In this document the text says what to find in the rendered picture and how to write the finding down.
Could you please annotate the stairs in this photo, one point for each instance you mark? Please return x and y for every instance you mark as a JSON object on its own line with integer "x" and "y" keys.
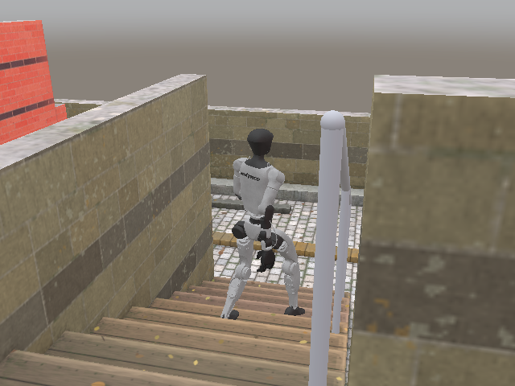
{"x": 183, "y": 341}

